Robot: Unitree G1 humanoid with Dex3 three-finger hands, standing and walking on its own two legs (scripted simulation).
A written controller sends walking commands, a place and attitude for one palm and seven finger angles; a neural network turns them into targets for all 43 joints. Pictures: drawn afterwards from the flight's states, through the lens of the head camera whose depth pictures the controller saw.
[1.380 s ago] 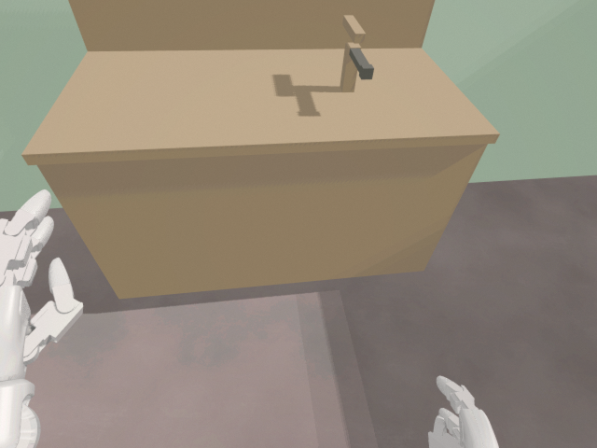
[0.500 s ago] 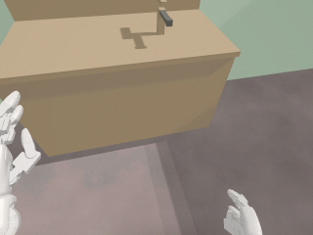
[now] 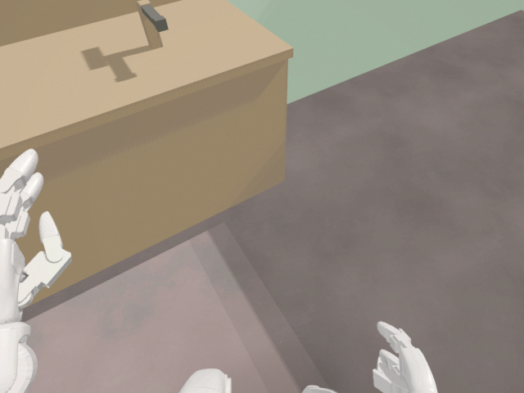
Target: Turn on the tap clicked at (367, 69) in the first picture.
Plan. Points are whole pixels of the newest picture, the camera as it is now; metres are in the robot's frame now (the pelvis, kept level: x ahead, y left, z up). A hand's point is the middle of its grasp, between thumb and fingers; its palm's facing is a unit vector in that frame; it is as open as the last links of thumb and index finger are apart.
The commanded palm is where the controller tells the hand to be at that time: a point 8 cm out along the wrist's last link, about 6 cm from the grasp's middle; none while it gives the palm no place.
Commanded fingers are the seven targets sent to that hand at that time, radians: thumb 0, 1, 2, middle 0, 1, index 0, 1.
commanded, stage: walk to a spot facing it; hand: left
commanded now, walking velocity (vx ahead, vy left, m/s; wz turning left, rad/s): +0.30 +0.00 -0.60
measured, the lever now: (160, 23) +0.95 +0.34 +0.10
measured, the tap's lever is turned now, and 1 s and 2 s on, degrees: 0 0 0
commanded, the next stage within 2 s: turn to face it in 1.32 s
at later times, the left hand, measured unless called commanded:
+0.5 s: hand (155, 200) +0.29 +0.14 +0.19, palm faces +0.17 -0.90 -0.40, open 7.4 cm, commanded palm +0.25 +0.19 +0.19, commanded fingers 0.00 0.90 0.90 -0.20 -0.30 -0.20 -0.30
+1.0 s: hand (251, 129) +0.41 +0.04 +0.20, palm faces +0.16 -0.92 -0.37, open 7.4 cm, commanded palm +0.38 +0.09 +0.19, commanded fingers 0.00 0.90 0.90 -0.20 -0.30 -0.20 -0.30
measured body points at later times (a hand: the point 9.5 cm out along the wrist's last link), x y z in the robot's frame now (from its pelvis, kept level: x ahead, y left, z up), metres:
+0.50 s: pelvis +0.01 -0.03 +0.02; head +0.01 -0.03 +0.47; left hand +0.27 +0.19 +0.21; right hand +0.08 -0.27 -0.08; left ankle -0.01 +0.14 -0.72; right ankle +0.03 -0.17 -0.66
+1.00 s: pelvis +0.13 -0.12 +0.00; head +0.13 -0.11 +0.45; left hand +0.39 +0.09 +0.22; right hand +0.17 -0.43 -0.07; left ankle +0.23 -0.03 -0.72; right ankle +0.05 -0.20 -0.72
